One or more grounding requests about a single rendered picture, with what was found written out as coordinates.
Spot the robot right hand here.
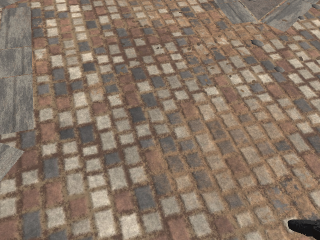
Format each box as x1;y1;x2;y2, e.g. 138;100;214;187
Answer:
288;219;320;240

